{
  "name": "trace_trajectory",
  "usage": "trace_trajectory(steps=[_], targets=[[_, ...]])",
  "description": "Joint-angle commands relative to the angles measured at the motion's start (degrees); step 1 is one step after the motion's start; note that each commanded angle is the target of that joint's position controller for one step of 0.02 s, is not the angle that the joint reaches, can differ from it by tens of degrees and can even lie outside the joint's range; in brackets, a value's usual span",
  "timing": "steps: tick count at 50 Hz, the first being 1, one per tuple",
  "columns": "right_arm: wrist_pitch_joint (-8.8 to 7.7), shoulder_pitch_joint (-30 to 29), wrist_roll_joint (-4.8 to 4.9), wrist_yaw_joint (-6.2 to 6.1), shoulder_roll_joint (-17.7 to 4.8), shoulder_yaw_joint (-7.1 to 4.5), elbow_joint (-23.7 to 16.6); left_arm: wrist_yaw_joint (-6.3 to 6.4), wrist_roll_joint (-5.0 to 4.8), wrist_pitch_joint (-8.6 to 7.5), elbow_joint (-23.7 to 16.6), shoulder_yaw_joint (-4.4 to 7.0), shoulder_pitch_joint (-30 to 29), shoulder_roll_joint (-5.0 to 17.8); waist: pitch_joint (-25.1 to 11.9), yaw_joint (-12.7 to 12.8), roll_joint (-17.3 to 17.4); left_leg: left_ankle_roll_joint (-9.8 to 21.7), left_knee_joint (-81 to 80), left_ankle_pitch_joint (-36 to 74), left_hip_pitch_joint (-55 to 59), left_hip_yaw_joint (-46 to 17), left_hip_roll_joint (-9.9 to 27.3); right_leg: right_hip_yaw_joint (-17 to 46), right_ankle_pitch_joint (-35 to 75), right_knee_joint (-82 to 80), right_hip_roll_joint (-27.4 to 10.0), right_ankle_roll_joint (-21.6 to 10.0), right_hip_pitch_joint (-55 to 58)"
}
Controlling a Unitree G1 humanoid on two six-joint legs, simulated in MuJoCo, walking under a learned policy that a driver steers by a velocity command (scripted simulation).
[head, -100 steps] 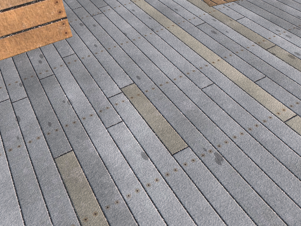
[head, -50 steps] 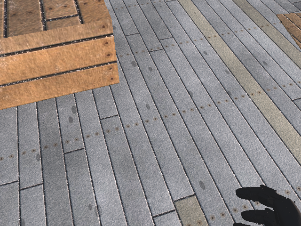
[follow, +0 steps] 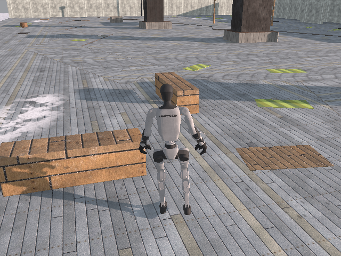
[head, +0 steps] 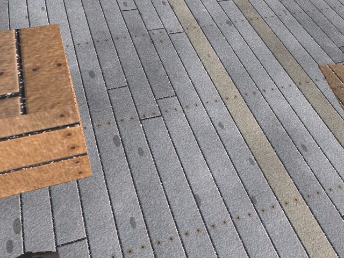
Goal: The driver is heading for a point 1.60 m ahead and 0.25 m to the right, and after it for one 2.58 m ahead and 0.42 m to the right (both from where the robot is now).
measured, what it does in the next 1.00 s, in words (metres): steps on the spot, turning right: right foot, then left foot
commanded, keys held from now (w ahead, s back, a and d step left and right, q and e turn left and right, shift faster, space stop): q+shift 0.04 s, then e+shift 0.70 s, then w+q+shift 0.10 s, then q+shift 0.16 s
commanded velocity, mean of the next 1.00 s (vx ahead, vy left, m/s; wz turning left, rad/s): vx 0.07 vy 0.00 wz -0.26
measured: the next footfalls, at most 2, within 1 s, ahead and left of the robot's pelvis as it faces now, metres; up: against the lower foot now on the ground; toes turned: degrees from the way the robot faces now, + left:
right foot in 0.34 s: +0.08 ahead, -0.15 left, +0.00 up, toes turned +0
left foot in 0.66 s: +0.12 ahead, +0.08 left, +0.00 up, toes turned -24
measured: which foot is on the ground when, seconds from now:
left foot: down 0.00-0.36, up 0.38-0.64, down 0.66-1.00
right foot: up 0.00-0.32, down 0.34-0.66, up 0.68-1.00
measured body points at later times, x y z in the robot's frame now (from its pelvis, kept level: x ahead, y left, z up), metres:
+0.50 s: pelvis +0.04 -0.03 +0.01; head +0.08 -0.05 +0.46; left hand +0.14 +0.27 -0.09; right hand +0.22 -0.31 -0.08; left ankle +0.04 +0.09 -0.67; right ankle +0.04 -0.15 -0.73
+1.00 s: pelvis +0.07 -0.03 +0.02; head +0.09 -0.03 +0.47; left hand +0.35 +0.13 -0.06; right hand +0.00 -0.30 -0.09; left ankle +0.08 +0.09 -0.73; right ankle +0.04 -0.18 -0.70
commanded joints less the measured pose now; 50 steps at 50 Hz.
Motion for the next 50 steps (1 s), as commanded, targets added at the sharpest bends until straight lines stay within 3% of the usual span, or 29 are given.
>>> trace_trajectory(steps=[1, 5, 10, 13, 16, 17, 18, 19, 20, 21, 22, 24, 25, 28, 30, 32, 33, 34, 35, 36, 37, 38, 39, 41, 42, 44, 46, 48, 50], targets=[[-0.36, -2.79, 0.91, -1.69, -9.58, -2.56, -6.13, 0.89, 0.81, -0.67, -3.82, 1.69, -0.16, 6.27, -10.39, 2.46, 8.32, 8.39, -16.68, 5.65, 14.71, -23.51, 12.49, 5.74, 5.76, -0.41, 0.16, -0.80, -9.17], [0.23, -2.41, -0.31, -3.13, -7.04, -1.41, -6.94, 0.37, -0.37, -0.13, -1.09, 0.76, 3.11, 3.73, -14.71, 1.56, 7.05, 8.13, -13.93, 14.82, 16.80, -17.73, 12.06, 3.59, 9.47, -8.05, 0.44, 1.57, -4.14], [-0.18, -4.12, -2.40, -1.84, -1.34, 1.63, -4.12, -0.31, -0.48, 0.76, 0.23, -0.71, 5.11, 1.62, -11.78, 0.27, 8.98, 8.48, -16.25, 1.16, 8.85, -13.57, 11.85, 1.67, 10.90, -18.37, -3.13, 1.84, 8.25], [-0.01, -5.44, -2.15, -1.41, -6.09, 0.48, -2.52, -0.67, -1.03, 0.34, -1.01, 0.22, 4.59, 5.62, -6.18, -0.32, 9.62, 8.79, -15.97, -3.44, 8.85, -14.60, 13.25, -0.98, 8.74, -22.76, -1.55, 0.32, 7.54], [0.51, -5.68, -0.41, -2.33, -6.79, -0.01, -1.50, -1.21, -1.05, -0.19, -0.96, 0.51, 7.60, 6.14, -5.80, 1.12, 7.56, 6.55, -11.09, 5.51, 13.68, -13.37, 13.45, -1.83, 14.84, -32.80, -0.55, -2.28, 8.43], [0.53, -5.26, 0.03, -2.80, -6.01, -0.05, -1.27, -1.49, -0.76, -0.28, -1.18, 0.70, 8.32, 7.12, -5.57, 1.18, 4.44, 3.87, -7.46, 5.59, 14.09, -10.99, 11.44, 1.50, 23.07, -37.09, -2.01, -4.18, 9.17], [0.26, -4.40, -1.12, -3.15, -4.81, -0.06, -2.56, -1.24, -0.80, -0.35, -1.47, 1.85, 8.74, 11.48, -6.22, -1.33, -4.74, 0.15, 0.30, 2.61, 12.24, -4.45, 4.93, 11.92, 35.94, -38.94, -8.02, -7.85, 9.59], [0.04, -8.89, -1.85, -3.33, -4.14, -0.10, -3.99, -1.08, -1.29, -0.32, -1.94, 2.84, 8.44, 13.35, -3.41, 0.17, -10.71, -3.57, 5.57, -3.20, 5.60, 1.92, -2.29, 22.34, 35.35, -43.21, -12.56, -13.65, 10.00], [-0.32, -13.03, -1.64, -3.41, -3.40, -0.03, -5.04, -0.75, -0.37, -0.48, -2.30, 2.96, 10.85, 12.93, -3.14, 3.48, -13.16, -4.67, 12.29, -14.67, -1.34, 0.39, -5.55, 29.92, 37.08, -46.64, -15.78, -17.84, 14.50], [-0.40, -14.73, -0.93, -3.32, -3.09, -0.29, -5.51, -0.36, 0.62, -1.12, -2.09, 2.97, 13.55, 11.98, -5.10, 5.25, -12.13, -5.14, 22.89, -24.36, -6.56, -3.45, -5.63, 32.70, 39.77, -47.45, -17.59, -19.92, 19.32], [-0.20, -12.77, -0.26, -3.03, -2.53, -0.52, -4.56, -0.09, 0.26, -1.66, -2.51, 3.13, 12.61, 11.86, -6.28, 3.62, -8.37, -5.45, 27.95, -24.29, -8.51, -5.80, -4.68, 30.00, 41.57, -45.57, -15.91, -18.68, 21.64], [-0.36, -11.50, -0.10, -2.70, -1.56, -0.47, -3.82, 0.75, -2.16, -1.21, -3.90, 3.38, 9.20, 10.59, -7.65, 1.51, -5.08, -6.18, 23.10, -18.71, -9.26, -6.84, -2.75, 24.79, 42.32, -42.69, -11.86, -14.35, 23.93], [-0.73, -12.10, -0.01, -2.58, -0.83, -0.32, -3.72, 1.10, -2.78, -0.30, -4.42, 3.46, 8.47, 9.82, -8.41, 1.77, -4.95, -6.88, 18.17, -16.75, -7.84, -5.93, -2.83, 23.78, 41.43, -42.26, -10.08, -12.91, 24.36], [-1.93, -11.98, 0.97, -1.21, 0.78, -0.01, -3.46, 1.82, -2.33, 2.25, -6.08, 4.28, 8.34, 10.08, -11.29, 2.41, -7.15, -7.76, 6.41, -12.41, -0.39, -4.52, -4.50, 24.75, 41.23, -40.85, -7.60, -11.79, 23.30], [-2.19, -9.14, 1.27, -0.39, -0.44, -0.48, -2.46, 1.36, -2.39, 2.76, -7.32, 4.69, 7.37, 10.51, -11.85, 1.95, -9.08, -7.56, -1.23, -10.07, 6.02, -4.40, -4.94, 27.26, 39.00, -41.20, -7.05, -11.72, 20.34], [-2.34, -4.30, 1.45, -0.31, -2.00, -1.46, -0.71, 0.97, -3.51, 2.86, -8.66, 4.40, 4.73, 9.60, -11.13, -0.59, -9.22, -6.57, -14.32, -1.84, 14.23, -3.24, -4.18, 28.33, 29.92, -40.15, -4.68, -9.71, 15.94], [-2.19, -2.73, 1.29, -0.65, -4.07, -2.27, 0.00, 0.93, -3.36, 2.86, -8.80, 3.82, 6.27, 7.69, -11.47, 0.00, -6.91, -4.83, -17.82, 1.77, 21.64, -5.95, 0.77, 26.69, 18.72, -37.13, -1.81, -7.27, 9.98], [-1.67, -3.56, 0.31, -1.33, -7.46, -2.74, -1.16, 0.47, -2.04, 3.00, -7.78, 2.77, 12.28, 3.49, -13.27, 3.48, 6.89, 0.61, -18.32, 5.24, 28.13, -18.60, 14.56, 17.60, -1.54, -23.22, 5.05, -3.89, 1.90], [-1.75, -5.83, -2.93, -0.71, -9.73, -2.95, -1.94, 0.38, -1.83, 2.12, -9.65, 3.77, 12.25, 6.37, -9.28, 4.48, 17.12, 8.70, -20.69, 8.49, 21.97, -32.43, 24.41, 12.57, -8.35, -12.47, 7.05, -1.53, -8.48], [-2.32, -9.05, -2.98, -0.84, -7.41, -2.51, -3.33, 0.27, -1.56, 1.75, -9.03, 4.99, 11.78, 11.20, -6.64, 5.18, 12.39, 10.45, -21.10, 7.94, 19.26, -29.22, 24.72, 10.98, -4.50, -3.55, 1.66, -0.03, -8.74], [-2.52, -11.89, -2.27, -1.30, -4.26, -1.63, -3.70, 0.21, -1.80, 2.14, -7.83, 5.64, 11.69, 12.94, -4.91, 5.51, 8.16, 8.47, -20.17, 5.80, 16.88, -21.33, 20.48, 9.37, 0.09, -0.31, 0.55, 0.80, -8.40], [-2.60, -10.03, -1.33, -1.69, -3.72, -1.36, -3.43, 0.47, -1.26, 2.57, -6.62, 5.10, 11.87, 11.13, -6.19, 4.24, 5.91, 6.75, -20.97, -5.02, 17.97, -18.50, 16.52, 8.07, 4.73, 1.86, 0.29, 1.09, -8.83], [-2.78, -7.29, 0.03, -1.88, -4.12, -1.25, -2.05, 0.25, -0.75, 2.40, -7.07, 4.12, 11.47, 8.67, -6.08, 2.99, 7.04, 6.76, -22.53, -13.31, 19.65, -18.88, 15.39, 7.29, 7.61, 3.68, 0.12, 1.18, -11.52], [-3.66, -0.67, 0.42, -1.45, -4.34, -0.72, 0.67, -0.54, -0.98, 0.83, -7.48, 2.10, 10.25, 4.40, -5.24, 0.65, 8.60, 7.51, -26.06, -25.72, 20.92, -20.46, 14.07, 6.15, 10.11, 1.28, 0.72, 0.47, -13.33], [-4.06, 1.25, 0.47, -1.20, -4.57, -0.64, 1.42, -0.82, -0.99, -0.13, -8.30, 1.66, 7.98, 4.19, -3.34, -0.10, 8.67, 8.28, -27.17, -26.02, 21.70, -21.25, 14.38, 4.77, 10.70, -2.53, -0.15, 0.08, -14.76], [-4.11, 1.52, 0.48, -1.08, -4.24, -0.37, 1.55, -0.72, -0.04, -1.86, -9.58, 1.05, 2.32, 3.56, -0.42, -1.35, 6.99, 8.72, -26.73, -13.16, 21.12, -18.58, 12.87, 2.21, 11.00, -12.99, -1.12, 0.61, -11.77], [-3.68, 0.89, 0.83, -0.96, -5.73, -0.84, 1.74, -0.77, 0.14, -3.16, -10.09, 0.21, 0.46, 1.31, -0.90, -1.26, 9.24, 8.10, -24.13, -0.76, 18.17, -14.51, 10.29, 0.79, 9.38, -24.48, 0.42, 1.50, -2.51], [-2.86, 3.10, 1.10, -0.64, -8.78, -1.82, 2.52, -1.01, -0.62, -3.54, -10.00, 0.71, 1.35, 2.78, -2.75, -0.85, 11.53, 8.73, -20.78, 6.24, 17.07, -15.00, 10.48, -0.27, 7.27, -30.22, 3.04, 1.86, 4.18], [-1.89, 1.89, 2.18, -0.73, -9.52, -2.22, 1.85, -0.94, -1.52, -3.34, -9.41, 1.52, 4.38, 4.58, -4.57, 1.84, 11.72, 7.84, -17.46, 11.01, 15.65, -17.73, 10.22, 0.58, 15.42, -39.95, 4.13, 0.61, 11.49]])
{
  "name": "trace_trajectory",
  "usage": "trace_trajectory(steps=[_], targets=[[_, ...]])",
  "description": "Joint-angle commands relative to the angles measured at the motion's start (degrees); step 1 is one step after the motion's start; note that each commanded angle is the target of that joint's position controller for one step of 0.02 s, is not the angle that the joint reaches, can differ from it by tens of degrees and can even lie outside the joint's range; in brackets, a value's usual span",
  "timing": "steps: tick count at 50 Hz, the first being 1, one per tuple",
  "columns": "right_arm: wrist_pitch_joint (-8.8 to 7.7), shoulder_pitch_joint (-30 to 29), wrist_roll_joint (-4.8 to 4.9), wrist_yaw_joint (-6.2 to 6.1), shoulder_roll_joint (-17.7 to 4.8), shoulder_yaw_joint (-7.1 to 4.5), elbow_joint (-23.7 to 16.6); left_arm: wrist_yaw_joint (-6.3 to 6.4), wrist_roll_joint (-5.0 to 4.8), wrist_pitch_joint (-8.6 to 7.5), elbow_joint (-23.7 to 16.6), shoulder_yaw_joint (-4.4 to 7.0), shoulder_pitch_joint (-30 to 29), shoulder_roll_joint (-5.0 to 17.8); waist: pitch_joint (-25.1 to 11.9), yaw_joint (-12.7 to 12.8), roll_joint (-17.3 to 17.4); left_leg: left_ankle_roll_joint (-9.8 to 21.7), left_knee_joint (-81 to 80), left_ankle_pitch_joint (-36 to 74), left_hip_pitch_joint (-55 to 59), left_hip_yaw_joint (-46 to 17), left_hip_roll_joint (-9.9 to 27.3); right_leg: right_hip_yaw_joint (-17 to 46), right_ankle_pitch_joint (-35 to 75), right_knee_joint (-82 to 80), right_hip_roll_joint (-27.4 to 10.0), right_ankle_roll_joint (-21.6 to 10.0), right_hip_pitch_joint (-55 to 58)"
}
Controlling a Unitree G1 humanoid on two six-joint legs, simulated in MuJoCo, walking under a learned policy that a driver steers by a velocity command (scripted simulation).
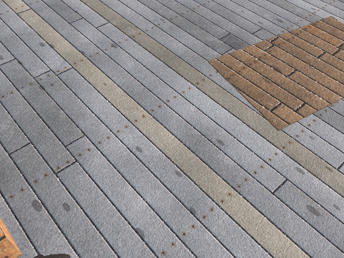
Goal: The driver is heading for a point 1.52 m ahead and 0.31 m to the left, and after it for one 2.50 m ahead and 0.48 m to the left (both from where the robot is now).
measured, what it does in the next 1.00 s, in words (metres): walks ahead: right foot, then left foot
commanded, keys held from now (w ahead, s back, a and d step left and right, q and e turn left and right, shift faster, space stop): q+shift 0.26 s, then w+q+shift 0.18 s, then w+e+shift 0.56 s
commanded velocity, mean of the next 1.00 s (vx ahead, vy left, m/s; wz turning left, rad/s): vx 0.55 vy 0.00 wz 0.15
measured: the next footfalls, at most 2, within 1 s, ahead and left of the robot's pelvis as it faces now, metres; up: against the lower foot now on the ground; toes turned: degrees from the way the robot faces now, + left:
right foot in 0.06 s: +0.07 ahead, -0.14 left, +0.00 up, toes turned +6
left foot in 0.52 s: +0.10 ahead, +0.18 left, +0.00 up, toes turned +31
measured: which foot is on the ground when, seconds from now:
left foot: down 0.00-0.04, up 0.06-0.50, down 0.52-0.98, up 1.00-1.00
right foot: up 0.00-0.04, down 0.06-0.52, up 0.54-0.96, down 0.98-1.00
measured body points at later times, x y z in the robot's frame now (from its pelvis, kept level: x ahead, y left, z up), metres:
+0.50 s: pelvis +0.09 +0.04 -0.02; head +0.10 +0.07 +0.43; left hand +0.03 +0.36 -0.13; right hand +0.39 -0.12 -0.07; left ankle +0.07 +0.16 -0.74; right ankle +0.04 -0.14 -0.75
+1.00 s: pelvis +0.41 +0.19 -0.05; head +0.43 +0.20 +0.39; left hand +0.51 +0.48 -0.16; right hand +0.45 -0.07 -0.19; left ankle +0.10 +0.15 -0.66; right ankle +0.52 +0.20 -0.75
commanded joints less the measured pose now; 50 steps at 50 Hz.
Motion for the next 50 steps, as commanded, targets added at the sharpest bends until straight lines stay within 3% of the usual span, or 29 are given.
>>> trace_trajectory(steps=[1, 2, 3, 4, 5, 6, 8, 13, 15, 17, 23, 24, 25, 26, 27, 28, 29, 30, 31, 32, 35, 39, 42, 43, 45, 47, 48, 49, 50], targets=[[0.15, -7.29, 1.46, -0.46, -12.04, -3.31, -5.80, 0.29, -0.60, -1.05, -3.51, 2.66, 2.19, 7.58, -1.90, 6.99, 10.11, 9.13, -0.67, 13.62, -2.70, -15.28, 8.23, -2.47, 10.10, -16.61, 3.46, -1.76, 11.22], [0.10, -7.58, 1.39, -0.67, -9.51, -2.72, -6.28, 0.81, -0.17, -0.80, -3.31, 3.31, 4.86, 9.62, -4.59, 7.87, 8.40, 5.73, 3.53, 8.32, -7.86, -14.01, 6.05, -0.17, 13.71, -16.93, -1.07, -3.30, 20.12], [-0.01, -7.09, 0.02, -0.58, -4.28, -1.31, -7.32, 1.69, 0.74, -0.06, -3.12, 3.96, 10.49, 12.57, -10.15, 8.85, -1.44, 1.70, 17.25, -9.28, -17.37, -8.81, 1.55, 9.50, 23.03, -14.37, -13.73, -7.76, 31.63], [-0.22, -3.96, 0.67, -1.06, -3.43, -1.31, -8.90, 1.55, 2.32, 0.86, -2.26, 4.71, 9.36, 15.67, -9.60, 6.32, -15.37, -1.02, 28.47, -25.97, -28.20, -0.08, -2.67, 21.09, 25.21, -15.28, -25.97, -16.60, 28.52], [0.09, -3.07, 0.40, -1.30, -8.60, -2.63, -7.79, 1.37, 2.18, 0.74, -3.42, 3.63, 7.58, 11.09, -7.84, 6.95, -11.09, -2.82, 38.30, -24.02, -29.17, -1.55, 2.23, 19.59, 23.35, -16.26, -24.68, -18.69, 25.36], [0.86, -3.00, 0.71, -1.22, -10.13, -3.52, -7.17, 1.41, 1.98, 0.64, -3.80, 2.49, 4.07, 7.38, -5.26, 5.60, -9.95, -3.69, 42.85, -20.15, -30.66, -1.08, 3.14, 13.72, 22.02, -16.42, -20.91, -16.56, 23.13], [2.78, -1.91, 0.42, -1.44, -9.43, -3.91, -6.40, 1.45, 1.16, 0.66, -4.57, 1.90, -1.70, 5.57, -2.10, 3.77, -9.33, -5.78, 46.73, -13.59, -30.79, -0.06, 4.88, 5.30, 22.13, -17.53, -16.96, -14.19, 18.25], [3.78, -7.50, 0.11, 0.42, -5.16, -2.37, -10.36, 1.88, 1.73, 1.03, -2.81, 2.72, -2.04, 7.54, -1.04, 4.91, -7.18, -6.56, 36.94, -3.82, -25.80, 3.74, 6.59, -5.93, 25.98, -18.43, -15.47, -14.87, 14.45], [3.54, -10.55, 0.38, 1.70, -5.01, -1.84, -12.02, 1.17, 0.80, 0.52, -1.64, 3.54, 1.31, 9.98, -2.97, 7.00, -6.28, -4.72, 32.75, -3.36, -24.32, 4.62, 7.71, -4.52, 9.22, -21.71, -18.25, -14.83, 16.49], [3.44, -12.99, 0.96, 2.61, -6.29, -1.92, -13.36, 0.41, -0.12, -0.36, -1.11, 4.26, 2.24, 12.16, -1.32, 7.34, -6.56, -2.46, 29.85, -4.49, -25.37, 5.04, 8.03, -2.75, -3.92, -24.72, -20.07, -14.10, 17.91], [2.72, -18.43, 0.85, 3.09, -6.07, -0.83, -15.27, -1.88, -1.55, -1.53, 1.73, 5.09, 7.12, 14.16, 4.67, 8.21, -2.74, 3.25, 22.47, -13.08, -24.99, 7.26, 8.03, -6.82, -7.58, -25.34, -21.47, -12.27, 23.24], [3.42, -16.64, -5.62, 5.00, -7.15, -0.73, -13.98, -2.11, 4.13, -0.23, 2.37, 3.44, 8.11, 11.09, 2.20, 7.26, -4.43, 4.44, 14.92, -11.82, -14.68, 12.02, 2.72, -12.93, -5.71, -21.89, -19.00, -9.72, 19.24], [2.61, -8.57, -5.95, 5.08, -6.05, -1.02, -10.37, -2.18, 3.42, 0.28, 3.10, 2.88, 7.38, 10.21, 0.82, 2.60, -2.39, 5.43, 10.33, -5.91, 2.32, 14.44, -1.88, -17.56, 6.38, -11.53, -15.46, -9.05, 9.31], [1.42, 6.69, -5.61, 4.16, -8.53, -2.46, -4.54, -1.94, 3.39, 0.04, 2.90, 1.55, 6.48, 7.92, -5.12, -5.38, 6.61, 6.50, 9.62, -7.42, 22.38, 11.94, -3.72, -21.42, 16.00, 7.22, -10.52, -8.30, -2.19], [0.34, 15.64, -4.75, 2.76, -18.18, -4.15, -3.81, -2.40, 3.53, -0.39, -2.88, -0.51, 1.64, 1.56, -9.18, -9.28, 29.05, 10.68, -3.05, -28.88, 34.47, -19.03, 17.13, -19.59, -17.40, 30.51, -2.81, -5.30, -24.50], [-0.30, 11.33, -4.17, 1.61, -19.28, -4.07, -6.67, -1.93, 4.18, -0.18, -3.78, 0.71, -4.83, 6.86, -6.92, -10.04, 17.98, 13.00, -10.28, -25.90, 28.47, -33.33, 23.66, -5.71, -15.99, 39.86, 0.62, -5.68, -33.37], [-0.36, 8.34, -4.60, 0.93, -15.82, -3.02, -6.24, -2.35, 1.62, -0.16, -3.55, 1.13, -6.03, 8.13, -1.72, -8.25, 7.85, 11.83, -7.48, -21.38, 25.34, -24.68, 24.09, 0.89, -8.21, 41.33, -1.21, -7.10, -35.49], [-0.71, 5.59, -4.81, 0.61, -13.08, -1.92, -5.69, -2.97, 0.51, -0.62, -1.58, 0.90, -2.02, 8.11, 0.19, -4.80, 5.22, 9.59, -7.22, -16.43, 19.83, -17.37, 22.03, 2.58, -2.55, 37.30, -2.19, -7.45, -31.22], [-1.24, 1.95, -4.30, 0.65, -10.18, -0.68, -5.23, -3.59, 1.27, -0.49, 1.20, 1.40, 2.58, 9.11, 2.20, -0.49, 3.59, 6.57, -8.03, -11.48, 16.33, -10.12, 18.12, 2.55, 1.11, 33.41, -3.50, -7.03, -26.85], [-1.78, -1.24, -3.43, 0.34, -9.67, -0.21, -5.44, -4.07, 2.38, 0.23, 2.63, 1.25, 6.27, 8.67, 2.44, 2.18, 8.23, 5.45, -10.44, -11.40, 12.53, -7.02, 17.37, 1.34, 3.96, 31.78, -3.73, -6.00, -23.37], [-3.98, -1.18, -3.30, 0.69, -7.13, 0.51, -3.52, -5.05, 2.16, 1.59, 4.04, 0.90, 4.88, 7.21, 6.96, 3.16, 4.89, 4.04, -15.20, -1.96, 9.38, 2.76, 14.98, 0.15, 11.59, 31.01, -3.38, -5.96, -24.38], [-5.54, -0.10, -3.41, 0.68, -6.28, 0.56, -0.44, -5.79, 1.70, 1.15, 1.77, -0.49, -1.44, 4.44, 10.57, 3.65, 4.93, 3.46, -19.25, 9.36, 8.79, 12.73, 13.00, -4.94, 18.96, 21.13, -3.30, -7.32, -26.57], [-5.82, 2.60, -3.01, -0.10, -5.50, 1.21, 2.71, -6.51, 1.67, 0.96, -0.54, -1.65, -6.44, 3.03, 11.54, 3.57, 2.63, 1.38, -18.83, 30.30, 10.98, 19.12, 11.47, -12.51, 20.19, 12.49, -1.58, -10.35, -22.28], [-5.93, 1.06, -3.00, -0.48, -7.22, 0.99, 2.85, -6.37, 1.43, 1.01, -1.18, -2.15, -6.07, 2.32, 10.09, 5.38, 3.99, 1.11, -16.97, 43.55, 10.90, 20.44, 12.49, -13.17, 20.68, 8.70, -0.86, -11.96, -16.59], [-5.05, 2.52, -2.95, -1.53, -10.24, 0.25, 3.17, -5.39, 0.76, 1.29, 0.56, -1.73, -1.18, 4.47, 4.01, 7.70, 5.63, -0.46, -7.05, 75.24, 18.19, 20.77, 12.69, -18.02, 17.05, 8.95, 5.12, -13.80, -9.89], [-2.87, -1.73, -4.00, -2.84, -13.72, -0.79, 2.06, -4.35, 0.81, 1.91, 4.71, -0.16, 15.54, 8.27, -5.44, 16.93, 9.07, -0.14, 14.76, 87.43, 18.10, 19.39, 15.14, -16.14, 8.76, 9.99, 7.91, -16.35, 6.29], [-2.90, -4.74, -2.86, -2.76, -15.38, -1.28, -0.27, -3.79, 0.08, 2.38, 8.32, 1.66, 26.07, 10.80, -10.95, 21.12, 6.00, 0.53, 32.11, 90.44, 9.97, 17.79, 14.68, -13.05, 4.95, 8.39, 9.85, -17.76, 20.16], [-2.97, -5.62, -2.27, -0.76, -11.75, -0.52, -0.43, -2.55, 1.18, 1.29, 8.67, 2.74, 28.80, 12.87, -5.84, 21.50, 0.12, -0.25, 51.91, 46.85, -0.24, 18.44, 8.58, -4.11, 6.10, -2.50, 5.90, -21.51, 23.97], [-3.21, -4.47, -3.14, 0.08, -1.99, 1.99, -3.39, -1.57, 2.16, 2.02, 8.50, 4.17, 23.08, 18.17, -3.36, 13.21, -14.05, -3.03, 72.68, -15.64, -26.50, 13.96, -3.83, 21.52, 3.41, -1.83, -6.63, -29.58, 35.43]])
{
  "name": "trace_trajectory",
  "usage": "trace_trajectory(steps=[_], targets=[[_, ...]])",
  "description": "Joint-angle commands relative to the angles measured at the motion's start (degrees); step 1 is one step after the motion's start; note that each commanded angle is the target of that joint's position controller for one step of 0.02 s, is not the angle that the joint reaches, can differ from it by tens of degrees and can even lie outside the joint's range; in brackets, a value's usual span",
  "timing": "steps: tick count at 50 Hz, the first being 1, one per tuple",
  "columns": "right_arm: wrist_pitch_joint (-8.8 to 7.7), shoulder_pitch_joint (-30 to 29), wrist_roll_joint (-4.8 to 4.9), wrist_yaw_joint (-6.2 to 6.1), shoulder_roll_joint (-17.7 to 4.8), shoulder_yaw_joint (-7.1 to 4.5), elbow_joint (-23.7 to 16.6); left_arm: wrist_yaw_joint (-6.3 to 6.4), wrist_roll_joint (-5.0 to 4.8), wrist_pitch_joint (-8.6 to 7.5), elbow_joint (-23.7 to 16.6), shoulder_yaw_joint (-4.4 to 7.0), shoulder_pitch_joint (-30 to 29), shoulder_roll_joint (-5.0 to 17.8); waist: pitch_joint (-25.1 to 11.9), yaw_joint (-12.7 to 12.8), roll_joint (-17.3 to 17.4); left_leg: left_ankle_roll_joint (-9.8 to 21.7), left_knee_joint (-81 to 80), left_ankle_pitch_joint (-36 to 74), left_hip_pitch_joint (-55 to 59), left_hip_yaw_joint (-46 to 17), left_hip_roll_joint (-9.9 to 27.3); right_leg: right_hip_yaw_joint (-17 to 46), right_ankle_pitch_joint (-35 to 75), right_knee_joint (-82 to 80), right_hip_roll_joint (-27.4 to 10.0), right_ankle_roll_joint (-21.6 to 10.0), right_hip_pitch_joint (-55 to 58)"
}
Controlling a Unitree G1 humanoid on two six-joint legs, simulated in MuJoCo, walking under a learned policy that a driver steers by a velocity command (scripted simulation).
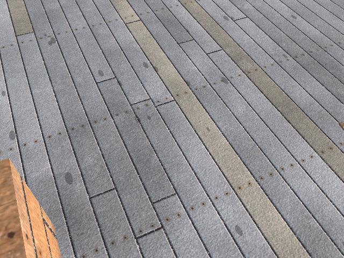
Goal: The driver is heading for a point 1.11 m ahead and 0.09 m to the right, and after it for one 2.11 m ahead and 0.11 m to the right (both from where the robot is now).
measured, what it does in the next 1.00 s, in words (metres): walks ahead: left foot, then right foot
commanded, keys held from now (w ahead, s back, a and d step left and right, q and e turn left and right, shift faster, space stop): w+e+shift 0.32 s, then w+q+shift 0.64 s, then q+shift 0.04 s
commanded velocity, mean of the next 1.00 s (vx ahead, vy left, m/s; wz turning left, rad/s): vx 0.98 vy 0.00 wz -0.04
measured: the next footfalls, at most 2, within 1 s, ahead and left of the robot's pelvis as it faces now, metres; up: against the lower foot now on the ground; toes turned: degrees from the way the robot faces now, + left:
left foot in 0.42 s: +0.62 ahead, +0.07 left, +0.00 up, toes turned -22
right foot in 0.80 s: +0.86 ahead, -0.26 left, +0.00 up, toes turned -9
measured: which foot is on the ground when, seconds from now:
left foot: up 0.00-0.40, down 0.42-0.80, up 0.82-1.00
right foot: down 0.00-0.42, up 0.44-0.78, down 0.80-1.00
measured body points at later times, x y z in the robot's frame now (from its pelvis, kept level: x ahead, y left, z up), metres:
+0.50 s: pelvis +0.47 +0.00 +0.03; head +0.50 -0.03 +0.47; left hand +0.59 +0.28 -0.09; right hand +0.56 -0.30 -0.07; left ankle +0.59 +0.09 -0.69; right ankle +0.22 -0.02 -0.56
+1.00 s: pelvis +0.90 -0.15 +0.04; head +0.91 -0.16 +0.49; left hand +0.97 +0.14 -0.06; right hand +1.03 -0.44 -0.06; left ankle +0.92 -0.03 -0.60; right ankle +0.82 -0.26 -0.69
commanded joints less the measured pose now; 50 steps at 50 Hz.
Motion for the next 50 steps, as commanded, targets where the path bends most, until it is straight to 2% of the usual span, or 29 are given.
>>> trace_trajectory(steps=[1, 2, 4, 7, 10, 11, 14, 15, 18, 19, 20, 21, 22, 23, 24, 25, 28, 31, 34, 35, 37, 39, 40, 41, 42, 43, 44, 46, 50], targets=[[-2.74, -12.80, 0.73, 0.93, -5.91, -0.43, -14.28, 2.69, 0.38, 0.94, 3.55, 6.21, 20.58, 17.19, -10.43, 8.34, -9.26, 5.70, 48.49, -4.30, -56.75, -22.11, -4.91, 54.84, -12.27, -19.87, -17.63, -18.75, 49.13], [-3.97, -16.43, 0.28, 1.31, -7.66, -0.15, -16.30, 3.47, -0.05, 0.61, 3.57, 6.10, 20.99, 15.32, -7.86, 7.55, -2.39, 7.84, 42.81, -0.93, -58.27, -26.50, -1.24, 58.09, -17.55, -26.17, -19.15, -15.95, 45.89], [-4.69, -15.83, -1.17, 1.20, -8.42, 0.33, -14.78, 3.04, 0.36, -0.33, 3.57, 4.89, 16.78, 10.72, -1.36, 1.25, 8.41, 9.15, 32.11, 4.33, -53.25, -25.52, 2.14, 47.51, -8.17, -28.42, -15.46, -10.45, 33.74], [-1.09, -14.88, -3.14, 1.33, -6.99, 1.17, -14.84, 2.61, -0.33, -2.71, 2.84, 3.35, 13.86, 9.04, 1.91, -3.45, 7.24, 6.37, 23.64, 1.70, -48.32, -23.91, 4.89, 39.12, -1.17, -30.26, -10.09, -9.32, 20.20], [-0.72, -26.88, -1.79, 2.15, -5.90, 2.19, -19.10, 2.69, -0.49, -3.69, 2.84, 3.49, 15.11, 10.05, 6.73, -0.24, 7.15, 3.26, 6.79, 12.00, -45.38, -19.46, 6.18, 33.56, 2.36, -35.34, -5.85, -7.05, 9.70], [-1.14, -30.06, -1.23, 2.63, -4.89, 2.71, -20.68, 2.77, -0.43, -3.75, 3.27, 3.47, 16.43, 9.65, 7.47, 1.52, 4.02, 3.21, -0.71, 18.89, -42.22, -18.88, 5.79, 32.65, 7.24, -34.72, -5.02, -5.46, 7.76], [-1.40, -32.03, 0.33, 2.76, -3.80, 2.66, -20.90, 2.22, -0.94, -3.45, 3.57, 4.04, 17.77, 10.84, 1.36, 4.66, 2.09, 4.43, -10.59, 29.73, -34.22, -15.94, 0.99, 29.57, 25.35, -32.49, -3.46, -0.57, 14.10], [-1.75, -32.81, 0.20, 2.83, -4.06, 2.73, -21.69, 2.27, -1.08, -3.29, 4.71, 4.16, 20.58, 10.99, 1.01, 5.89, -2.14, 5.02, -12.69, 29.69, -33.89, -16.09, 1.10, 30.99, 32.32, -28.04, -4.91, -0.40, 17.43], [-2.45, -29.94, -1.00, 2.15, -7.09, 1.46, -20.83, 3.47, -0.79, -3.46, 6.35, 4.19, 21.99, 10.98, -3.55, 4.15, -2.10, 7.67, -20.41, 23.33, -28.77, -14.35, -2.61, 30.35, 49.30, -19.62, -7.04, 2.17, 29.67], [-2.90, -21.74, -0.74, 1.57, -9.94, 0.05, -18.46, 3.60, 0.18, -3.76, 6.72, 4.23, 21.52, 12.33, -8.35, 0.18, -3.62, 9.48, -20.20, 20.07, -21.89, -14.90, -3.38, 29.86, 55.86, -10.68, -8.54, 3.02, 32.90], [-3.02, -8.25, 0.10, 1.07, -12.33, -1.30, -15.35, 3.15, 0.92, -3.98, 5.41, 5.03, 16.18, 15.42, -16.46, -8.82, -3.55, 10.88, -19.98, 18.24, -8.66, -15.27, -2.44, 26.47, 58.65, 2.87, -5.77, 4.03, 29.97], [-3.41, 2.29, -1.74, -0.18, -16.68, -2.93, -12.71, 3.17, 0.58, -4.81, 4.31, 3.63, 16.29, 9.06, -20.54, -10.61, 0.09, 14.64, -18.35, 1.49, 3.41, -27.45, 8.66, 23.32, 41.84, 23.00, -4.41, 5.08, 18.30], [-3.17, 3.24, -2.43, 0.49, -21.30, -4.65, -10.37, 2.77, -2.05, -4.61, 2.88, 0.97, 25.11, 0.57, -28.66, -5.14, 20.02, 26.77, -25.86, -8.83, 20.12, -63.72, 26.25, 16.92, -12.36, 45.21, 4.32, 8.55, -3.28], [-2.33, 0.84, -1.02, 1.15, -15.59, -4.31, -9.85, 2.99, 0.11, -4.52, 3.60, 0.90, 18.28, 4.89, -22.52, -7.26, 11.38, 25.78, -31.84, -17.35, 15.15, -71.01, 21.52, 17.81, -10.59, 46.23, 1.34, 6.57, -11.30], [-2.64, -4.34, -0.11, 1.41, -12.05, -3.66, -9.21, 2.53, 0.95, -4.67, 0.95, 1.18, 9.35, 6.43, -13.12, -6.33, 6.50, 24.16, -32.18, -14.04, 6.52, -59.87, 17.68, 18.80, -4.72, 41.70, -2.86, 5.92, -13.68], [-2.67, -4.96, -0.15, 1.74, -10.46, -3.42, -8.02, 2.16, 1.91, -4.89, -0.37, 0.81, 4.65, 6.60, -9.05, -6.01, 1.41, 23.05, -32.58, -6.78, -0.22, -53.58, 15.11, 16.86, -3.60, 38.89, -4.33, 5.92, -12.44], [-2.89, -0.51, 1.12, 1.33, -7.19, -2.21, -2.58, 1.38, 4.35, -3.71, -5.12, -0.91, -0.43, 2.56, -1.95, -1.97, 3.36, 23.05, -35.43, 3.96, -10.95, -47.68, 9.98, 14.73, -8.14, 32.46, -7.52, 8.28, -12.84], [-3.45, -2.54, 1.72, 0.68, -8.46, -2.68, -2.38, 0.74, 3.57, -3.67, -9.29, -2.14, -4.75, 3.10, 2.73, 0.56, 5.11, 23.17, -40.32, 10.63, -23.34, -42.52, 8.52, 13.25, -5.45, 13.46, -10.41, 12.18, -7.98], [-3.52, -5.46, 1.76, 1.57, -13.37, -4.64, -3.71, -0.23, 1.17, -3.72, -9.58, -2.98, -6.36, 2.67, 1.87, 1.57, 7.14, 20.57, -45.61, 16.00, -39.75, -36.59, 5.80, 7.92, 7.74, -1.04, -6.10, 13.93, 18.85], [-3.53, -4.12, 2.31, 2.30, -13.03, -4.57, -3.46, 0.05, 1.38, -3.17, -8.51, -2.67, -6.47, 3.69, 0.15, 0.73, 4.18, 20.12, -46.03, 19.42, -37.74, -34.57, 4.54, 6.30, 10.96, -0.86, -4.73, 13.95, 21.28], [-3.52, -2.86, 2.37, 2.45, -14.66, -5.02, -3.41, 1.43, 1.34, -3.26, -7.65, -1.50, -3.14, 6.42, -0.48, 2.75, 5.06, 17.81, -36.43, 29.81, -31.80, -36.47, 6.51, 8.50, 8.59, -6.62, -5.52, 13.11, 24.93], [-3.41, -1.42, 2.34, 2.83, -15.10, -5.24, -3.11, 3.23, 2.61, -4.05, -3.73, 0.61, 8.98, 9.70, -9.76, 8.22, -0.35, 15.01, -12.12, 35.81, -31.73, -31.90, 0.83, 8.12, 1.82, -8.53, -5.76, 11.74, 39.79], [-3.84, -1.46, 2.45, 2.61, -9.42, -3.78, -4.38, 4.45, 4.03, -4.43, -3.56, 2.09, 18.76, 14.39, -16.79, 11.43, -7.01, 13.87, 7.86, 19.00, -39.26, -28.70, -2.48, 24.35, -18.51, -13.00, -20.16, 9.69, 50.03], [-3.34, 2.46, 4.45, 2.15, -3.88, -2.30, -7.39, 4.80, 4.38, -3.91, -4.13, 2.62, 17.94, 17.40, -21.83, 6.49, -17.79, 13.60, 23.08, -4.39, -48.83, -24.94, -5.32, 53.47, -37.31, -27.08, -33.64, 6.51, 51.89], [-2.12, 1.00, 3.24, 1.78, -6.83, -2.40, -7.25, 4.84, 3.18, -3.52, -4.05, 2.67, 12.05, 13.97, -14.14, 3.58, -12.97, 14.00, 28.86, 1.09, -54.50, -23.76, -1.26, 56.29, -39.59, -29.72, -32.37, 3.87, 44.63], [-1.21, -2.84, 1.95, 2.06, -8.02, -2.64, -6.80, 4.50, 2.51, -3.74, -4.44, 1.58, 8.54, 8.44, -7.33, 3.04, -5.63, 13.91, 27.97, 4.92, -56.11, -22.91, 1.77, 45.19, -31.34, -27.73, -29.57, 4.02, 39.19], [-0.68, -5.47, 1.53, 2.63, -7.32, -2.64, -6.67, 4.10, 2.44, -4.06, -3.43, 1.08, 7.95, 5.94, -3.04, 2.61, -2.71, 13.39, 25.81, 6.79, -55.34, -22.79, 3.56, 35.56, -18.99, -27.87, -26.78, 4.65, 34.32], [0.83, -7.10, 0.31, 3.79, -5.49, -2.38, -7.24, 4.15, 1.96, -4.92, -0.95, 0.74, 9.26, 4.47, 0.09, 0.61, -5.58, 12.48, 23.34, 7.57, -54.47, -22.27, 5.68, 23.66, -5.70, -29.34, -23.15, 6.24, 30.11], [2.25, -16.54, -0.06, 4.68, -3.16, -1.36, -12.58, 3.54, 0.23, -6.57, 2.69, 0.02, 10.85, 1.26, 3.34, -1.72, -4.18, 12.05, 19.06, 11.67, -57.73, -18.25, 5.65, 7.03, 30.66, -29.59, -20.42, 8.15, 29.55]])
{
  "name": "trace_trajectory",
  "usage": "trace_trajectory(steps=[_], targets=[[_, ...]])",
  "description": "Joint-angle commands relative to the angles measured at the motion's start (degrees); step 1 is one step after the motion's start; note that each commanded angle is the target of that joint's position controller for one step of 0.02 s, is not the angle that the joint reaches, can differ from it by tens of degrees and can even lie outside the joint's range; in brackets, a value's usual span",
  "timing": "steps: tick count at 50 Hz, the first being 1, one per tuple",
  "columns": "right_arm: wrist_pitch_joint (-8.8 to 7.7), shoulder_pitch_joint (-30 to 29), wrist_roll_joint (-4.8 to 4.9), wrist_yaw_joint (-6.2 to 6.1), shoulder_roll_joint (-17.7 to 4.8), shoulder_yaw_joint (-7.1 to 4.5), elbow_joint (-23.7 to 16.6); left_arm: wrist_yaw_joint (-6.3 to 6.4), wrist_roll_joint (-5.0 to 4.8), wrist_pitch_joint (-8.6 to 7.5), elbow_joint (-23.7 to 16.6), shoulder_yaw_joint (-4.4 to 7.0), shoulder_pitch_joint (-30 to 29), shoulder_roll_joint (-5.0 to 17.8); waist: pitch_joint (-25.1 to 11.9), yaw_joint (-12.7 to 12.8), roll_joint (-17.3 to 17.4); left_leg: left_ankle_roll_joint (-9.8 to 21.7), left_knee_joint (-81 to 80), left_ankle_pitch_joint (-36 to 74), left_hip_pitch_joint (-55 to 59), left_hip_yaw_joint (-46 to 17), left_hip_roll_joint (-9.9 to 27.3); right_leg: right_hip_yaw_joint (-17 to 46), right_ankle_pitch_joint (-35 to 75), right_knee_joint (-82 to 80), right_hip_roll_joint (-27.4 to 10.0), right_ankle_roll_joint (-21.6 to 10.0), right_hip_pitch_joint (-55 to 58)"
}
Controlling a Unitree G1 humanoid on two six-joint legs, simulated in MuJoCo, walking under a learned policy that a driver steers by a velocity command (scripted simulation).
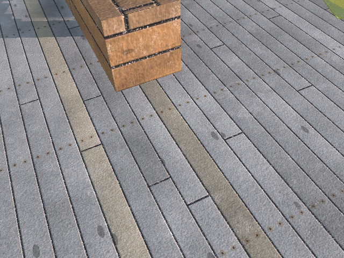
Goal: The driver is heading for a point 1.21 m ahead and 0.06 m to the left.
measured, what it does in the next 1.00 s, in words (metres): walks ahead: left foot, then right foot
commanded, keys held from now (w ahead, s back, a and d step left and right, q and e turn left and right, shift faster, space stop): q+shift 0.24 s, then e+shift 0.64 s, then q+shift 0.12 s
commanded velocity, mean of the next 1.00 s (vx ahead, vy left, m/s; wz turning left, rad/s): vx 0.20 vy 0.00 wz -0.04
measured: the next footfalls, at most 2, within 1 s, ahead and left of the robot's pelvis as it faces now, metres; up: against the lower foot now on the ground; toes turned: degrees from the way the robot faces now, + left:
left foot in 0.18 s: +0.36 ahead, +0.07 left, +0.00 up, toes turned +10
right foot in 0.74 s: +0.47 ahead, -0.14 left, +0.00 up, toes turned +2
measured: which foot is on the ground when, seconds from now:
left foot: up 0.00-0.16, down 0.18-0.76, up 0.78-1.00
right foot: down 0.00-0.18, up 0.20-0.72, down 0.74-1.00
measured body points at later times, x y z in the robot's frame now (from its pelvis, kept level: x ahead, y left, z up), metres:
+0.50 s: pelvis +0.31 +0.01 +0.00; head +0.34 +0.02 +0.45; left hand +0.39 +0.30 -0.10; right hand +0.52 -0.20 -0.10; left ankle +0.32 +0.06 -0.74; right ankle +0.47 -0.14 -0.67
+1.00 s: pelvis +0.42 -0.05 +0.01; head +0.47 -0.08 +0.45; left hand +0.61 +0.22 -0.06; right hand +0.55 -0.35 -0.11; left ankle +0.46 +0.11 -0.67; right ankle +0.43 -0.14 -0.74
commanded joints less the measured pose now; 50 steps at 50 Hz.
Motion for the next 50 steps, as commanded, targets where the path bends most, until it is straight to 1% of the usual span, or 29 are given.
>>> trace_trajectory(steps=[1, 4, 5, 6, 7, 8, 9, 10, 11, 12, 13, 14, 16, 19, 21, 23, 26, 31, 36, 37, 38, 39, 40, 41, 42, 43, 44, 45, 50], targets=[[-0.09, -5.36, -0.35, 1.00, 3.14, 1.85, -7.50, -0.13, -0.74, -1.80, -1.94, 0.14, -3.20, 2.08, 7.18, -3.04, -9.06, -0.41, -7.45, 5.09, -9.34, -0.03, 2.19, 3.17, 40.88, -10.25, -13.12, -4.51, 1.11], [-0.84, -6.30, -0.57, 2.85, 2.86, 2.49, -7.51, 0.67, -1.58, -2.12, -1.81, 0.77, -5.60, 4.97, 5.95, -4.36, -6.35, 0.07, -30.00, 18.71, 10.40, 9.18, -4.61, -6.30, 50.29, -6.35, -8.07, -2.24, -5.76], [-2.29, -2.67, 4.49, 2.28, 0.13, 0.72, -7.60, 2.34, -3.23, -1.07, -5.05, 3.10, -7.94, 12.90, 1.51, -5.55, -9.28, -1.00, -29.91, 18.34, 15.47, 8.08, -6.51, -4.45, 61.26, -0.79, -8.43, -1.36, -3.25], [-2.33, 1.18, 4.81, 2.28, -2.24, 0.02, -7.16, 3.16, -3.62, -0.35, -6.15, 3.92, -9.92, 15.29, -1.82, -8.57, -10.65, -0.20, -31.44, 16.60, 20.43, 7.07, -7.38, -3.43, 67.61, 4.62, -10.22, -0.98, -2.01], [-1.92, 7.98, 4.02, 2.03, -5.64, -1.60, -5.84, 3.41, -3.63, 0.36, -6.99, 4.39, -10.89, 15.90, -5.79, -12.15, -10.13, 1.56, -32.60, 17.66, 28.80, 5.74, -8.21, -2.48, 68.14, 13.72, -10.91, -0.82, -2.62], [-0.91, 15.46, 3.23, 0.89, -9.55, -3.91, -3.75, 3.24, -3.83, 0.55, -7.94, 3.74, -11.29, 13.31, -9.79, -15.90, -5.71, 4.16, -35.21, 25.11, 43.29, 4.56, -9.49, -2.84, 65.19, 29.22, -8.48, 1.07, -9.09], [-0.11, 14.36, 3.79, -0.56, -8.82, -3.21, -2.94, 1.89, -3.42, 0.18, -6.75, 1.77, -5.67, 5.74, -5.49, -11.33, 3.60, 6.58, -41.43, 31.34, 49.61, -4.04, -4.54, -1.08, 0.27, 45.33, -2.32, 3.84, -20.52], [-0.67, 8.87, 0.23, -1.16, -14.70, -3.35, -8.04, 0.81, -0.59, -0.32, -9.15, -0.01, 2.90, 1.92, -13.12, -3.50, 15.45, 17.69, -33.22, 63.38, 60.19, -27.18, 8.75, 4.86, -23.26, 70.06, 5.32, 5.52, -32.26], [-1.57, 8.64, -1.65, -0.33, -14.38, -3.75, -10.92, 0.24, -1.55, -0.95, -11.21, 0.44, 2.66, 8.35, -27.94, -7.05, 8.18, 24.82, -42.38, 47.75, 65.98, -42.52, 15.67, 17.27, -18.19, 75.48, 6.06, 4.89, -37.50], [-1.95, 3.73, 0.50, -0.17, -13.22, -3.88, -13.03, 0.44, -1.91, -1.02, -12.33, 1.08, -2.07, 11.85, -24.50, -6.21, -0.75, 22.22, -46.22, 33.17, 60.51, -41.64, 12.95, 19.28, -13.16, 68.77, 2.99, 2.90, -37.42], [-2.18, -0.91, 2.44, -0.42, -9.80, -2.90, -13.57, 1.00, -2.09, -0.47, -11.91, 1.24, -3.44, 11.41, -15.64, -3.03, -7.98, 18.91, -47.52, 27.14, 50.07, -37.35, 11.04, 17.56, -10.09, 64.30, 0.61, 2.74, -37.63], [-2.39, -3.61, 2.94, -0.74, -6.95, -1.72, -13.90, 1.62, -1.47, 0.58, -10.31, 1.22, -2.89, 11.07, -10.69, -0.87, -12.25, 15.99, -48.80, 30.29, 40.22, -33.91, 10.46, 16.57, -7.71, 61.31, -1.46, 3.04, -34.39], [-2.81, -4.80, 1.45, -1.15, -5.69, -1.06, -12.21, 2.09, -1.86, 2.27, -9.11, 1.71, -0.26, 11.51, -5.83, 1.36, -8.81, 15.27, -48.31, 44.89, 25.03, -25.75, 9.33, 15.07, -7.28, 55.97, -4.53, 4.12, -26.83], [-3.40, -1.98, 1.00, -2.05, -2.46, 0.63, -7.58, 2.39, -1.52, 2.52, -9.07, 0.22, -1.82, 5.27, -6.75, 0.37, -4.86, 12.98, -48.28, 52.81, 19.96, -14.91, 5.75, 11.99, -2.41, 45.57, -4.70, 4.43, -23.91], [-3.06, -2.99, 0.27, -2.58, -2.11, 0.92, -6.04, 2.20, -1.97, 2.91, -8.33, -0.22, -2.24, 3.27, -8.47, 0.03, -3.17, 10.24, -48.56, 50.94, 21.34, -8.77, 3.85, 11.80, 6.37, 36.71, -4.77, 4.12, -21.83], [-2.53, -4.22, -0.02, -3.02, -2.83, 0.67, -5.41, 1.81, -2.63, 3.11, -9.15, 0.19, -5.54, 4.09, -7.42, -1.43, -0.90, 8.24, -50.08, 46.36, 22.23, -5.74, 3.56, 11.27, 13.21, 31.37, -3.89, 3.77, -20.93], [-1.17, -4.68, 0.03, -3.72, -3.42, 0.28, -4.42, 1.06, -3.30, 3.68, -11.61, 1.22, -9.75, 6.28, -4.04, -3.11, 0.88, 8.74, -51.64, 36.98, 26.79, -6.10, 6.30, 11.56, 12.89, 27.68, -4.51, 3.61, -25.98], [1.01, -4.01, 0.85, -4.37, -3.75, -0.44, -3.98, -0.81, -2.77, 5.12, -14.78, 1.90, -11.56, 6.01, -0.60, -4.12, 0.63, 10.52, -50.10, 29.27, 34.00, -8.89, 12.42, 10.11, 2.79, 25.58, -5.44, 2.68, -32.36], [1.86, -5.70, 2.52, -5.03, -4.74, -1.36, -4.75, -2.36, -3.31, 4.98, -14.62, 2.83, -6.01, 5.35, -3.61, -1.10, 0.59, 5.15, -39.38, 39.11, 35.88, -2.57, 10.84, 4.64, 5.91, 9.89, -0.55, -1.19, -20.64], [1.34, -4.75, 2.75, -5.05, -4.17, -1.32, -4.44, -1.75, -2.83, 4.79, -13.71, 3.97, -1.67, 7.48, -5.42, 1.11, -1.97, 1.61, -30.98, 37.53, 31.35, 0.89, 7.04, 6.85, 16.36, 3.44, 0.58, -3.59, -11.66], [0.31, -5.11, 0.68, -4.73, -3.11, -0.99, -6.58, -0.58, -2.39, 4.76, -14.32, 6.20, 2.17, 15.12, -7.98, 1.54, -14.46, -4.24, -14.83, 15.22, 15.36, 4.71, 0.18, 24.90, 44.93, 3.02, -10.45, -9.89, 2.14], [-0.59, -8.66, -1.25, -4.04, -1.06, -0.13, -9.23, -0.28, -0.57, 4.79, -15.35, 6.40, 2.42, 17.48, -13.40, 1.55, -24.06, -7.22, -1.20, -22.67, -2.41, -0.76, -10.47, 44.19, 58.43, 2.28, -21.30, -22.62, 12.72], [-1.12, -8.06, -0.33, -3.17, -3.32, -0.58, -7.90, -0.46, -0.60, 4.74, -16.18, 5.36, 1.63, 13.40, -16.12, 2.92, -13.61, -6.74, 4.01, -23.50, -3.05, -8.80, -6.80, 40.32, 55.89, 2.49, -20.44, -22.12, 12.97], [-1.05, -8.43, 1.06, -2.99, -3.30, -0.70, -7.42, -0.21, -1.38, 4.88, -16.51, 5.17, -1.89, 12.13, -12.50, 1.08, -9.18, -6.62, 4.39, -19.15, -3.84, -8.70, -5.70, 34.54, 50.37, 3.13, -16.52, -18.75, 9.74], [-0.74, -8.39, 1.22, -3.42, -2.34, -0.61, -6.68, 0.06, -2.62, 5.46, -16.95, 5.18, -4.88, 11.49, -8.68, -0.32, -4.96, -7.12, 0.61, -15.46, -4.96, -7.93, -4.81, 31.09, 44.43, 2.63, -13.14, -15.69, 5.98], [-0.05, -10.30, 0.30, -4.09, -2.53, -0.72, -6.86, 0.60, -3.47, 6.31, -17.53, 4.65, -6.96, 10.24, -7.03, -0.60, -2.83, -7.09, -2.92, -11.90, -4.02, -7.57, -3.82, 29.73, 36.25, 0.34, -11.20, -13.30, 2.94], [0.21, -10.01, 1.03, -3.94, -2.12, -0.69, -7.27, 0.98, -3.24, 6.68, -18.11, 4.96, -7.56, 11.54, -5.43, -1.94, -8.14, -8.01, -5.06, -10.79, -0.80, -7.48, -4.69, 30.33, 37.81, 0.28, -10.04, -14.26, -1.71], [0.46, -7.13, 1.53, -3.86, -2.33, -0.72, -5.95, 1.20, -2.70, 6.96, -18.43, 4.71, -9.31, 10.91, -5.58, -2.69, -9.95, -9.28, -6.44, -9.58, -0.28, -6.28, -4.74, 27.77, 40.81, 0.79, -10.05, -14.40, -1.48], [0.91, -5.26, 1.93, -3.89, 0.02, 0.38, -2.92, 1.93, -0.78, 6.87, -15.99, 2.08, -8.59, 5.44, -9.57, -0.94, -9.85, -10.86, -16.80, -3.59, 8.67, -4.29, -1.04, 20.77, 42.87, 2.39, -9.19, -12.28, -2.03]])
Velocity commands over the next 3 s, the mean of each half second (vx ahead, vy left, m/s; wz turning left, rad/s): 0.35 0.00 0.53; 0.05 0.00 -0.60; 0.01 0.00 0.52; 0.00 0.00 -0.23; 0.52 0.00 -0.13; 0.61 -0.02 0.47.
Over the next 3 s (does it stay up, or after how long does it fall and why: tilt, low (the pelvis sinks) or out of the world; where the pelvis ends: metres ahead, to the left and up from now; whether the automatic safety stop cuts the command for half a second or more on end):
stays up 1.11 0.08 -0.02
